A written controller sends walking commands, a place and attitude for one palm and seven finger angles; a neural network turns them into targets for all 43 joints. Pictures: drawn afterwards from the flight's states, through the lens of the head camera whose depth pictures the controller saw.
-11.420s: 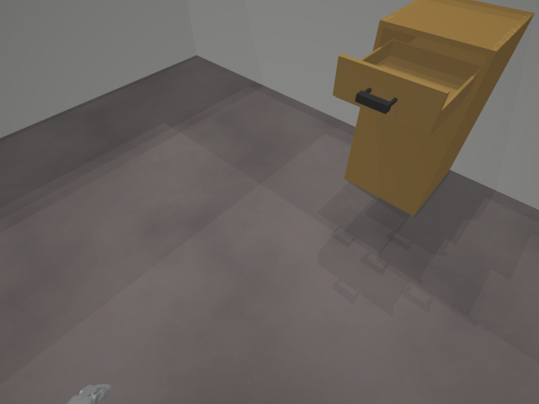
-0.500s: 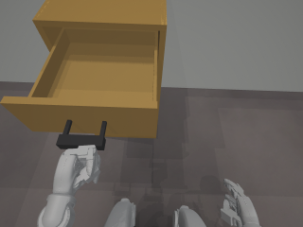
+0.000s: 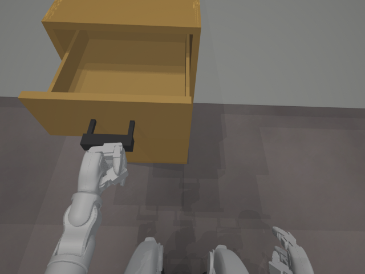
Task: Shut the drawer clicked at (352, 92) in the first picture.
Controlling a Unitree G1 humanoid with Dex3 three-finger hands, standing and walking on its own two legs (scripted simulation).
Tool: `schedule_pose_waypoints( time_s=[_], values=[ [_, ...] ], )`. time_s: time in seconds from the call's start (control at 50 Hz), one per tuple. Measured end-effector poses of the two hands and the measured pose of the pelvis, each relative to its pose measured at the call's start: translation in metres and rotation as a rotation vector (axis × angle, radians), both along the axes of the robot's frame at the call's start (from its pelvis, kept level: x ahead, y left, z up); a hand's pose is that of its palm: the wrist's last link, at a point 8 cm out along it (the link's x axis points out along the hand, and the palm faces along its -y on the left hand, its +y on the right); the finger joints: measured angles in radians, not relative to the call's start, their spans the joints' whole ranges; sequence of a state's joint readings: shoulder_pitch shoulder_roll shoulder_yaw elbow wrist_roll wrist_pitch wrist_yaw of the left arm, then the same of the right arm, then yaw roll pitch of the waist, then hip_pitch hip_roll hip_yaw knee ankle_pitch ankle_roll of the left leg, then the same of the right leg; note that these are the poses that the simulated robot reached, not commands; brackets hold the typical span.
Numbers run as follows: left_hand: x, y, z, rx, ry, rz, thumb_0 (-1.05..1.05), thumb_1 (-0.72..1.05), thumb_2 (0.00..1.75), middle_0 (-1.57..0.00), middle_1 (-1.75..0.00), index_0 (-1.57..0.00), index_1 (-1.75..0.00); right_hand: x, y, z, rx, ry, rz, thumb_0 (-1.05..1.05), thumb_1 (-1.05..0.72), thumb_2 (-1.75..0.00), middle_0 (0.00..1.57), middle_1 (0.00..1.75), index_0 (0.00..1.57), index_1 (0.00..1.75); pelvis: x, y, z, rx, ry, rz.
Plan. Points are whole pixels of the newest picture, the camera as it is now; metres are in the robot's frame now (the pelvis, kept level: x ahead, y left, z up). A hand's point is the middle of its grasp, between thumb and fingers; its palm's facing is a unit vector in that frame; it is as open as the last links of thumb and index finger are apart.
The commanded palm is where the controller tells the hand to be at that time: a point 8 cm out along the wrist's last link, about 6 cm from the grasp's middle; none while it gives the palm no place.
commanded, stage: push the drawer shut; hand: left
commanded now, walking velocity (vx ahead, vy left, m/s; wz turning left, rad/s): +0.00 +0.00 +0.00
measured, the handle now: (110, 133) +0.41 +0.18 +0.04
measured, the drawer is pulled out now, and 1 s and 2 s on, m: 0.24 0.12 0.00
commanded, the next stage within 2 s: none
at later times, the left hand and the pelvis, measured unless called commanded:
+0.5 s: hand (129, 148) +0.37 +0.14 +0.03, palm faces -0.01 -1.00 -0.06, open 3.1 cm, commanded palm +0.37 +0.19 +0.04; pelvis +0.00 +0.00 +0.00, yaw -1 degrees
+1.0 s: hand (133, 122) +0.44 +0.14 +0.04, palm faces +0.01 -1.00 -0.06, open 3.2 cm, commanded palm +0.43 +0.19 +0.04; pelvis +0.00 +0.00 +0.00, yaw -1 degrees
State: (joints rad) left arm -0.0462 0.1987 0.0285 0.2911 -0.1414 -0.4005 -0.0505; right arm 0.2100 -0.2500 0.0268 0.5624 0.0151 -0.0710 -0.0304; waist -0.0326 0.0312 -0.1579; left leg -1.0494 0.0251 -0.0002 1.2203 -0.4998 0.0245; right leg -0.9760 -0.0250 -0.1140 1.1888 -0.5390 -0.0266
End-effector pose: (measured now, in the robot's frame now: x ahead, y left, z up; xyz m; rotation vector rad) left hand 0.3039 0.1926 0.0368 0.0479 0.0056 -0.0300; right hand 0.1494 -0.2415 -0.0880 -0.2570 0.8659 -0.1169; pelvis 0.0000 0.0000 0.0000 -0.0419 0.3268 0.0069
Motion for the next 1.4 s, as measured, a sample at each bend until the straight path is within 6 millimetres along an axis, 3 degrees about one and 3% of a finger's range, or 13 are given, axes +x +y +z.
schedule_pose_waypoints(
  time_s=[0.62,1.0,1.4],
  values=[
    [0.064,-0.003,0.001,0.010,-0.023,0.025,0.00,0.80,0.95,-1.40,-1.60,-1.40,-1.60,-0.040,-0.010,-0.012,-0.009,0.146,-0.062,0.01,-0.90,-0.90,0.20,0.30,0.20,0.30,-0.002,0.001,0.001,0.007,0.016,-0.015],
    [0.115,-0.003,0.004,0.008,-0.018,0.036,0.03,0.80,0.94,-1.40,-1.60,-1.40,-1.60,-0.089,-0.022,-0.022,-0.015,0.279,-0.130,0.01,-0.91,-0.90,0.20,0.30,0.20,0.30,-0.003,-0.003,-0.002,0.011,0.049,-0.026],
    [0.165,0.003,0.004,0.002,-0.007,0.030,0.03,0.76,0.92,-1.40,-1.60,-1.40,-1.60,-0.128,-0.022,-0.026,-0.030,0.396,-0.181,0.01,-0.91,-0.90,0.20,0.30,0.20,0.30,-0.003,-0.001,-0.009,-0.003,0.094,-0.037]
  ],
)
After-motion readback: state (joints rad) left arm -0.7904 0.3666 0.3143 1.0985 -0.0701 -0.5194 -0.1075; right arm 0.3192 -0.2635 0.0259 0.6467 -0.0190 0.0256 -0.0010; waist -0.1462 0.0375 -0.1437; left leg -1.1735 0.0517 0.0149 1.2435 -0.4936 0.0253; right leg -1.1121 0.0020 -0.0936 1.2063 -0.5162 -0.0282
